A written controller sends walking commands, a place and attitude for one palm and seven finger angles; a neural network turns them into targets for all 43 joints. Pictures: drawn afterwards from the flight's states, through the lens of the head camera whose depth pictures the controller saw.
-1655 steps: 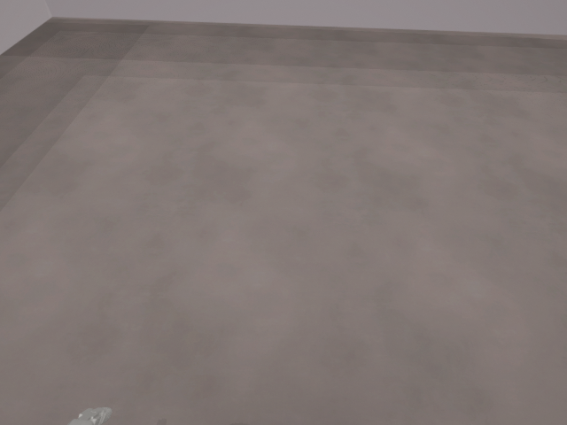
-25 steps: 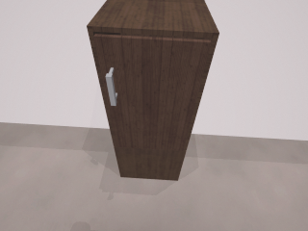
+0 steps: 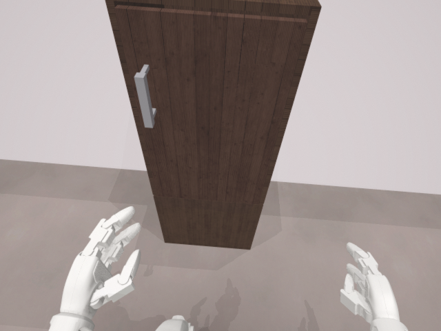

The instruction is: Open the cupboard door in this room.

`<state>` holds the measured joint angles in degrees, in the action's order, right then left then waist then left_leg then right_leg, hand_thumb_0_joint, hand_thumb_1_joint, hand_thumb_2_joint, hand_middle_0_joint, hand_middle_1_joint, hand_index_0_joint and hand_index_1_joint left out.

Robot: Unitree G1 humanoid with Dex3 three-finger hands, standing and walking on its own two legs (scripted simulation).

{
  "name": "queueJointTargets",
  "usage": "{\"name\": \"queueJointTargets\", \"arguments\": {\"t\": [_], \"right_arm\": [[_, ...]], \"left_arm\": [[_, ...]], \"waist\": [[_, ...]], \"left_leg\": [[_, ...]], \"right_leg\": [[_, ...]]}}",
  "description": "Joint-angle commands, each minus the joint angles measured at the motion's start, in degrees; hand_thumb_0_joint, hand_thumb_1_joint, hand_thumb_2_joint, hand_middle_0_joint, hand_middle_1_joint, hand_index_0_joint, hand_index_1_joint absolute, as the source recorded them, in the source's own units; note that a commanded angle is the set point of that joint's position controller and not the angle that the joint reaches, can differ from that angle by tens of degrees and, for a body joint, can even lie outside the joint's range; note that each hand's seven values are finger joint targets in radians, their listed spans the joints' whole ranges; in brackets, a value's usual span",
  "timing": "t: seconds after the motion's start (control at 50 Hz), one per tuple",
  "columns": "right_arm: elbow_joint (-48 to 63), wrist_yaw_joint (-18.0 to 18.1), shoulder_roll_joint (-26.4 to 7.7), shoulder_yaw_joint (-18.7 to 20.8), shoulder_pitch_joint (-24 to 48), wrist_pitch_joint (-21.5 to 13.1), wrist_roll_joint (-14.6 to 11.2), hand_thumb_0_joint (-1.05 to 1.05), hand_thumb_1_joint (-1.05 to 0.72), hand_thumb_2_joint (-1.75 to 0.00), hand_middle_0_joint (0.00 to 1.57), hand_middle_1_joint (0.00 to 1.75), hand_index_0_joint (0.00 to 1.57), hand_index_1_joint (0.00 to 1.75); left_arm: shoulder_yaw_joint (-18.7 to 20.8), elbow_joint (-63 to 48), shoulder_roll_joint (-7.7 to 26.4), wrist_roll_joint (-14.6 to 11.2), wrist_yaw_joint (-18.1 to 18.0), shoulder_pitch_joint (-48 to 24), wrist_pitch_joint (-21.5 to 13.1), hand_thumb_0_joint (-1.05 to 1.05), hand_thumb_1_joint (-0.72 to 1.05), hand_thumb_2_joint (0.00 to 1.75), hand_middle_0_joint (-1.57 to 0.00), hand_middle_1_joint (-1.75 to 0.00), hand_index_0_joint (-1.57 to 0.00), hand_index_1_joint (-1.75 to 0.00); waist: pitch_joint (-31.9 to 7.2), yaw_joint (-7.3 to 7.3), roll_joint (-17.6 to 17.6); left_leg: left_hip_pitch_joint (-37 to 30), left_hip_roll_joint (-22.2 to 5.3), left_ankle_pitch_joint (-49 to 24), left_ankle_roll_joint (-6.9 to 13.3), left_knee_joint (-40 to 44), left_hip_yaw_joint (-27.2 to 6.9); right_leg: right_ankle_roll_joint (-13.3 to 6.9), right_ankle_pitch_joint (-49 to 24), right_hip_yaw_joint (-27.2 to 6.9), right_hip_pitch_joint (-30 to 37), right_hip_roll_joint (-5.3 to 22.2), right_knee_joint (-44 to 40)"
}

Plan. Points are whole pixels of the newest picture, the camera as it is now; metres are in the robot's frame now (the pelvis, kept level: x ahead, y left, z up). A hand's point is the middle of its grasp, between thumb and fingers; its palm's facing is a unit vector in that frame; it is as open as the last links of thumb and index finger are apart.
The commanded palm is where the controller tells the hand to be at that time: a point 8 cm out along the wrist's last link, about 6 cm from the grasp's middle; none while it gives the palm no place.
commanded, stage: raise the hand with hooked fingers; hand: left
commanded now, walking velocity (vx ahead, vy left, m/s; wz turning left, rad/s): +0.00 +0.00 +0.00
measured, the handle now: (147, 97) +0.56 +0.20 +0.13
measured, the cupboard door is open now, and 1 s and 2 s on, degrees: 0 0 0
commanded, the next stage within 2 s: move the hooked fingers beside the handle in 1.74 s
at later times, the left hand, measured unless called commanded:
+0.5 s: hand (92, 249) +0.23 +0.22 +0.07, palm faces +0.01 -1.00 -0.07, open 11.2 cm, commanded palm +0.20 +0.27 +0.08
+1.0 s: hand (58, 209) +0.27 +0.27 +0.12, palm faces +0.02 -1.00 -0.06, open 13.7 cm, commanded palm +0.25 +0.32 +0.12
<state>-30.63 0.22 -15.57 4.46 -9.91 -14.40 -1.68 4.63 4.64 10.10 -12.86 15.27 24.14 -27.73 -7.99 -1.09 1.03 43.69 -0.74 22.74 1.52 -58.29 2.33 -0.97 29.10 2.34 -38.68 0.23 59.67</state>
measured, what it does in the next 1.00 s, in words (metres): stands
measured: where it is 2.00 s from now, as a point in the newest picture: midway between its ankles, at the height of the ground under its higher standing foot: outside the picture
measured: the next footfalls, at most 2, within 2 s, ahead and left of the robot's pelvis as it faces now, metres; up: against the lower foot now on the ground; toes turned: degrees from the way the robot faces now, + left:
none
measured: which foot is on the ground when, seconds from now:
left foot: down 0.00-1.00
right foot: down 0.00-1.00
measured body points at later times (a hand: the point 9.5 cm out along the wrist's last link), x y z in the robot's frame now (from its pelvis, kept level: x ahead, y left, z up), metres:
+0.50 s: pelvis +0.03 -0.01 +0.01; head +0.07 -0.02 +0.45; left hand +0.22 +0.27 +0.08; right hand +0.18 -0.25 -0.09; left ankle +0.07 +0.10 -0.67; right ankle +0.01 -0.11 -0.67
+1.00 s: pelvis +0.02 +0.01 +0.03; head +0.04 +0.01 +0.48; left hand +0.26 +0.32 +0.12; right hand +0.21 -0.22 -0.03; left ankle +0.07 +0.10 -0.67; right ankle +0.01 -0.11 -0.67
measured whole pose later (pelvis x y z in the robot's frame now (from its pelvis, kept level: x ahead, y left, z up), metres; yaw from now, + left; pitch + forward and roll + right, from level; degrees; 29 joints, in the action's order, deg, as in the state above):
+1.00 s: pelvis +0.02 +0.01 +0.03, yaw +1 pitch +6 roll -3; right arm -31.0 4.8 -14.7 -2.9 -14.5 -12.4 -3.5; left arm 20.2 11.4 22.6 -21.1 25.4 7.1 -11.9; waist -4.9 0.8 -2.1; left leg 34.6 -0.9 20.7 1.8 -49.1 0.0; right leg -0.6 24.9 4.4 -27.0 -0.8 45.8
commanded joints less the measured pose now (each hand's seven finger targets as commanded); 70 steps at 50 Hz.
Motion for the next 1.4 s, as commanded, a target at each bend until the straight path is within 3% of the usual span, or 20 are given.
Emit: {"name": "queueJointTargets", "arguments": {"t": [0.0, 0.04, 0.08, 0.14, 0.18, 0.22, 0.28, 0.32, 0.38, 0.46, 0.48, 0.64, 0.68, 0.7, 0.76, 0.82, 1.0, 1.22, 1.3, 1.38], "right_arm": [[13.92, 0.92, -4.62, 1.35, 4.16, 0.88, -0.46, 0.0, -0.9, -0.9, 0.2, 0.3, 0.2, 0.3], [13.13, 1.71, -3.68, 1.29, 1.4, 1.74, -0.16, 0.0, -0.9, -0.9, 0.2, 0.3, 0.2, 0.3], [11.67, 2.27, -3.7, 0.43, -0.72, 1.75, 0.59, 0.0, -0.9, -0.9, 0.2, 0.3, 0.2, 0.3], [8.69, 2.89, -4.11, -0.27, -1.09, 0.81, 0.38, 0.0, -0.9, -0.9, 0.2, 0.3, 0.2, 0.3], [7.3, 3.41, -4.81, -0.95, -0.6, -0.01, 0.02, 0.0, -0.9, -0.9, 0.2, 0.3, 0.2, 0.3], [7.19, 3.9, -5.36, -0.86, -0.28, -0.3, -0.52, 0.0, -0.9, -0.9, 0.2, 0.3, 0.2, 0.3], [7.63, 4.23, -5.26, -1.08, 0.8, -0.15, -1.13, 0.0, -0.9, -0.9, 0.2, 0.3, 0.2, 0.3], [7.87, 4.35, -4.81, -1.14, 0.71, -0.17, -1.14, 0.0, -0.9, -0.9, 0.2, 0.3, 0.2, 0.3], [7.74, 4.25, -4.31, -1.18, 1.31, -0.55, -0.92, 0.0, -0.9, -0.9, 0.2, 0.3, 0.2, 0.3], [6.85, 4.01, -5.19, -1.09, -0.59, -1.14, -0.97, 0.0, -0.9, -0.9, 0.2, 0.3, 0.2, 0.3], [6.97, 3.99, -5.62, -1.1, -0.53, -1.26, -1.01, 0.0, -0.9, -0.9, 0.2, 0.3, 0.2, 0.3], [7.43, 4.24, -6.98, -1.37, -2.36, -2.41, -1.53, 0.0, -0.9, -0.9, 0.2, 0.3, 0.2, 0.3], [7.07, 4.39, -7.31, -1.63, -2.64, -2.15, -1.47, 0.0, -0.9, -0.9, 0.2, 0.3, 0.2, 0.3], [7.13, 4.43, -7.31, -1.8, -2.63, -2.0, -1.63, 0.0, -0.9, -0.9, 0.2, 0.3, 0.2, 0.3], [7.36, 4.6, -7.6, -2.28, -2.61, -1.87, -1.77, 0.0, -0.9, -0.9, 0.2, 0.3, 0.2, 0.3], [7.52, 4.87, -7.93, -2.63, -2.62, -1.39, -1.9, 0.0, -0.9, -0.9, 0.2, 0.3, 0.2, 0.3], [7.19, 5.61, -8.28, -3.76, -2.44, -0.71, -1.97, 0.0, -0.9, -0.9, 0.2, 0.3, 0.2, 0.3], [6.42, 6.18, -8.91, -3.84, -2.85, -0.11, -2.1, 0.0, -0.9, -0.9, 0.2, 0.3, 0.2, 0.3], [7.01, 5.72, -9.0, -3.52, -3.19, 0.09, -2.27, 0.0, -0.9, -0.9, 0.2, 0.3, 0.2, 0.3], [7.37, 5.28, -9.28, -3.24, -3.35, 0.34, -2.07, 0.0, -0.9, -0.9, 0.2, 0.3, 0.2, 0.3]], "left_arm": [[10.3, -17.49, 9.5, -3.99, 0.78, 9.04, 0.95, 0.0, 0.46, 0.71, -0.23, -0.58, -0.23, -0.58], [11.46, -25.27, 10.52, -3.95, -1.04, 5.22, 0.01, 0.0, 0.41, 0.69, -0.24, -0.62, -0.24, -0.62], [8.94, -31.21, 10.68, -3.8, -0.93, -1.6, -2.86, 0.0, 0.36, 0.67, -0.24, -0.64, -0.24, -0.64], [7.52, -26.41, 10.37, -4.26, 2.58, -3.23, -4.7, 0.0, 0.29, 0.64, -0.24, -0.69, -0.24, -0.69], [8.05, -21.38, 11.37, -5.58, 6.07, -4.54, -2.78, 0.0, 0.25, 0.62, -0.25, -0.72, -0.25, -0.72], [11.88, -18.1, 14.3, -6.24, 8.67, -2.96, 0.63, 0.0, 0.2, 0.6, -0.25, -0.75, -0.25, -0.75], [16.81, -14.65, 16.43, -8.99, 10.76, -0.87, 6.37, 0.0, 0.13, 0.57, -0.25, -0.8, -0.25, -0.8], [19.01, -16.29, 16.91, -10.03, 10.33, -0.77, 7.79, 0.0, 0.08, 0.55, -0.26, -0.82, -0.26, -0.82], [20.04, -15.51, 16.71, -10.41, 8.41, -0.16, 7.53, 0.0, 0.01, 0.52, -0.26, -0.87, -0.26, -0.87], [18.65, -12.45, 15.48, -9.9, 7.39, -2.19, 5.39, 0.0, -0.08, 0.48, -0.27, -0.93, -0.27, -0.93], [18.58, -12.04, 16.21, -9.87, 7.72, -3.17, 5.12, 0.0, -0.1, 0.47, -0.27, -0.94, -0.27, -0.94], [19.49, -14.65, 20.02, -9.58, 7.1, -9.22, 4.48, 0.0, -0.29, 0.39, -0.29, -1.07, -0.29, -1.07], [20.79, -12.98, 21.7, -9.56, 6.6, -11.37, 5.42, 0.0, -0.34, 0.37, -0.29, -1.1, -0.29, -1.1], [20.11, -12.11, 20.78, -9.63, 6.8, -12.15, 5.74, 0.0, -0.36, 0.36, -0.29, -1.11, -0.29, -1.11], [19.94, -11.27, 21.65, -9.54, 7.31, -15.81, 7.2, 0.0, -0.43, 0.33, -0.29, -1.15, -0.29, -1.15], [20.21, -8.34, 22.66, -9.67, 8.63, -19.69, 9.56, 0.0, -0.5, 0.3, -0.3, -1.2, -0.3, -1.2], [22.43, -1.09, 26.86, -9.53, 11.92, -31.55, 13.75, 0.0, -0.5, 0.3, -0.3, -1.2, -0.3, -1.2], [25.58, 4.95, 32.67, -9.5, 14.81, -42.77, 15.64, 0.0, -0.5, 0.3, -0.3, -1.2, -0.3, -1.2], [23.92, 7.81, 30.27, -9.67, 15.9, -39.01, 16.73, 0.0, -0.5, 0.3, -0.3, -1.2, -0.3, -1.2], [25.28, 4.91, 32.29, -9.4, 14.9, -40.23, 16.1, 0.0, -0.5, 0.3, -0.3, -1.2, -0.3, -1.2]], "waist": [[-6.18, 5.17, -5.36], [-9.63, 3.17, -7.19], [-9.59, -0.04, -7.42], [-6.6, -2.5, -7.61], [-5.14, -2.73, -6.73], [-8.59, -1.57, -3.15], [-11.95, 1.2, -2.49], [-14.23, 1.83, -0.84], [-12.02, 2.93, -0.08], [-7.99, 1.35, 0.75], [-7.56, 1.64, 0.34], [-8.8, 1.55, -5.59], [-6.8, 1.42, -5.57], [-6.14, 1.08, -5.23], [-6.29, 1.08, -7.85], [-5.22, 0.84, -6.79], [-4.94, 0.92, -5.86], [-7.08, 0.99, -6.56], [-6.39, 1.44, -5.58], [-6.83, 1.73, -6.04]], "left_leg": [[-4.37, 1.67, -2.04, -0.54, 6.4, -2.19], [-6.81, 0.88, -8.2, 0.07, 3.68, -2.77], [-7.34, 0.39, -11.21, 0.49, 0.99, -3.91], [-6.02, -0.17, -9.98, 0.53, -1.28, -4.53], [-4.08, -0.16, -8.43, 0.64, -2.12, -4.84], [-3.26, -0.1, -8.57, 0.73, -1.39, -4.53], [-4.91, 0.35, -11.47, 0.67, 0.77, -4.53], [-6.46, 0.37, -13.41, 0.65, 2.58, -4.42], [-7.86, 0.44, -14.79, 0.45, 4.76, -4.63], [-8.84, 0.51, -11.98, 0.36, 7.41, -4.32], [-8.86, 0.59, -12.12, 0.43, 7.51, -4.28], [-15.76, 0.36, -10.91, 0.57, 12.57, -4.19], [-15.72, 0.3, -10.17, 0.51, 13.22, -4.39], [-16.45, 0.18, -9.67, 0.39, 14.01, -4.5], [-18.54, 0.12, -9.24, 0.27, 15.55, -4.82], [-19.28, 0.09, -9.17, 0.27, 16.6, -4.89], [-22.96, 0.24, -9.94, 0.21, 19.35, -5.59], [-26.16, 0.44, -12.41, 0.36, 20.92, -5.38], [-25.97, 0.63, -13.41, 0.48, 21.12, -5.13], [-26.16, 0.55, -13.66, 0.35, 21.37, -5.23]], "right_leg": [[-1.3, -3.48, -2.36, 0.03, -1.18, -9.43], [-0.88, -11.62, -2.34, 0.11, -1.6, -8.45], [-0.42, -15.94, -2.15, -2.51, -2.15, -7.18], [0.1, -15.13, -2.76, -6.3, -2.14, -8.17], [0.14, -12.85, -3.96, -6.09, -2.29, -9.42], [0.91, -12.89, -5.53, -2.04, -1.22, -11.54], [1.86, -17.3, -6.4, 4.61, -0.35, -13.19], [2.56, -21.41, -5.81, 7.56, 0.36, -13.6], [2.18, -23.14, -4.17, 7.56, -0.14, -13.53], [1.81, -17.46, -2.37, 4.23, -0.56, -14.82], [1.55, -16.87, -2.73, 4.65, -0.73, -14.98], [0.16, -12.78, -0.02, 4.97, -1.62, -16.57], [-0.03, -12.2, 0.07, 5.3, -1.88, -17.32], [0.02, -11.82, 0.51, 4.93, -1.94, -17.7], [-0.14, -11.88, 0.95, 5.54, -1.98, -18.56], [-0.14, -12.49, 1.01, 6.31, -2.26, -19.81], [-0.52, -13.59, 1.2, 8.79, -2.59, -22.47], [-0.65, -15.93, 0.8, 11.61, -2.34, -24.46], [-0.72, -17.13, 0.88, 11.72, -2.35, -24.66], [-0.96, -16.87, 0.84, 12.37, -2.34, -24.45]]}}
